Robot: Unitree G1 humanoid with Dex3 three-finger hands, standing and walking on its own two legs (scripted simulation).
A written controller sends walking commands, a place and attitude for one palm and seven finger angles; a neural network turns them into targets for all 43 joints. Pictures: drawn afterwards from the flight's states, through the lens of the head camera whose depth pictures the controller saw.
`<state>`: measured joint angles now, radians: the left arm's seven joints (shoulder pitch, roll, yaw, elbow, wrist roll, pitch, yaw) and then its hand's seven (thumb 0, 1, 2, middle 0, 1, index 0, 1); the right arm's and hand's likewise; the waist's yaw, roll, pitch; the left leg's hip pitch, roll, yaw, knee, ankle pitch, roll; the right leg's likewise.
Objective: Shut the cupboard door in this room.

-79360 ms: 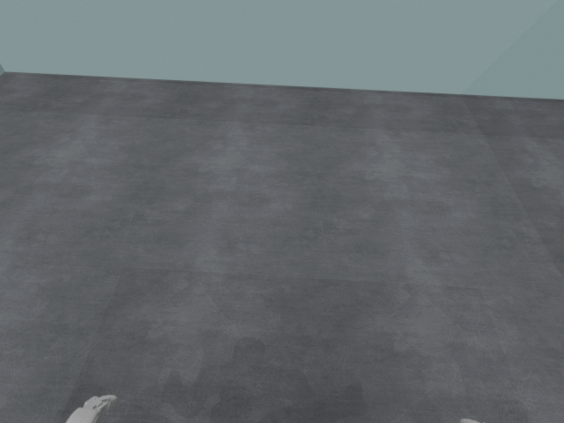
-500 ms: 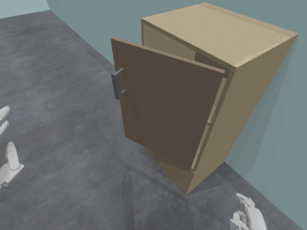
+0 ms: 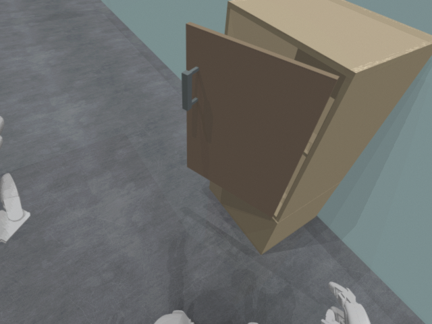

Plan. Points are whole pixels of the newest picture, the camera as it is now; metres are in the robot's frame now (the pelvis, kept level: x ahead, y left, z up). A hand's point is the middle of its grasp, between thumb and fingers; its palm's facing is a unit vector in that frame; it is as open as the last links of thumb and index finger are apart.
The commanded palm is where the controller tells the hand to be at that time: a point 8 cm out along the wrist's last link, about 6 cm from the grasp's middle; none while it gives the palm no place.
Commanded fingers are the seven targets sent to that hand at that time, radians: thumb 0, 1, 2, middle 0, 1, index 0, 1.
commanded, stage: step back with the hand held close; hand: left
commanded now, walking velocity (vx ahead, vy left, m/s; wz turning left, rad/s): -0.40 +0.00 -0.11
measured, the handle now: (191, 88) +0.75 +0.10 +0.02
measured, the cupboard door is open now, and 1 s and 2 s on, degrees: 22 22 22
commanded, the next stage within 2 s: stop stepping back and stand still in 0.28 s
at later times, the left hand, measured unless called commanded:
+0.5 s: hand out of the picture +0.09 +0.24 +0.21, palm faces +0.31 -0.86 -0.40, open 7.4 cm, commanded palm +0.02 +0.30 +0.20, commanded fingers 0.00 0.90 0.90 -0.20 -0.30 -0.20 -0.30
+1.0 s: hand out of the picture -0.03 +0.26 +0.22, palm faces +0.16 -0.80 -0.58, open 7.4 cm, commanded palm -0.06 +0.33 +0.20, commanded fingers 0.00 0.90 0.90 -0.20 -0.30 -0.20 -0.30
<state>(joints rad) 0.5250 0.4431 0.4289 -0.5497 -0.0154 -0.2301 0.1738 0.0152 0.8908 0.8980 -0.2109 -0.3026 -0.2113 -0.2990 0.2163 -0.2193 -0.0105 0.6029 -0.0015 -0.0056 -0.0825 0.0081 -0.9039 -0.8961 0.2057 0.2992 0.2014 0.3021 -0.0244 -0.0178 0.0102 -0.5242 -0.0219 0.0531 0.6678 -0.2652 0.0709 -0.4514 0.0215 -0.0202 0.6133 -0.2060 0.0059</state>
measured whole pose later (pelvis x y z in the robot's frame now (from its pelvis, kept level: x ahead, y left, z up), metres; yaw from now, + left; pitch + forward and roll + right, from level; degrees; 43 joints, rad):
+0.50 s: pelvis -0.14 +0.01 -0.01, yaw -4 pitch -2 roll -6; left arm 0.40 0.53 0.47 -0.57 -0.06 -0.25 0.10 0.02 0.89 0.90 -0.21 -0.30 -0.21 -0.30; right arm 0.15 -0.15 0.00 0.63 0.00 -0.09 -0.07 0.01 -0.90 -0.90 0.21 0.30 0.20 0.30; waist -0.07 0.00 0.00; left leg -0.57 0.08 0.07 0.43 0.11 0.05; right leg -0.08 0.07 -0.03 0.61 -0.52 0.00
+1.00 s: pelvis -0.25 +0.06 +0.03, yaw -10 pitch +1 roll -3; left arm 0.72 0.59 0.49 -0.68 -0.04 -0.22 0.13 0.02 0.89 0.90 -0.21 -0.30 -0.21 -0.30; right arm 0.31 -0.10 0.04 0.62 -0.03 -0.07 -0.05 0.01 -0.90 -0.90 0.21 0.30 0.20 0.30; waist -0.06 -0.01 -0.07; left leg -0.42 0.06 0.03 0.49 -0.28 0.00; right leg -0.23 0.08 -0.18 0.59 -0.50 -0.07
